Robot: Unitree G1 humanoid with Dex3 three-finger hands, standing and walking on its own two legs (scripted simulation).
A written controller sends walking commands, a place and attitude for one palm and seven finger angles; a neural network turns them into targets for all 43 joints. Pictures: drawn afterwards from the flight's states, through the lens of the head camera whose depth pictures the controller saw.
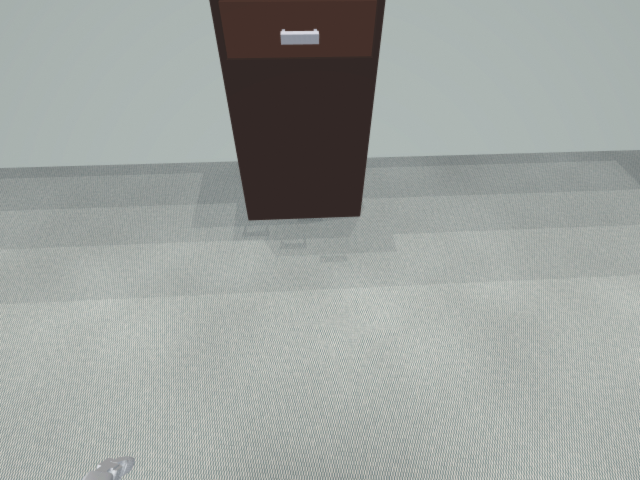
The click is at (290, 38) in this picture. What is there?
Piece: drawer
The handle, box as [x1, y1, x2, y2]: [280, 29, 318, 44]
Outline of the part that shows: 280,31 281,44 318,43 318,31 316,29 314,29 313,31 285,31 284,29 282,29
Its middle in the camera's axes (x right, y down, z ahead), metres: -0.07 -0.62 +1.17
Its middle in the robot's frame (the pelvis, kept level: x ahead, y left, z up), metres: +1.29 +0.12 +0.04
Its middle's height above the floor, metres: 0.81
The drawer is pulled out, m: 0.00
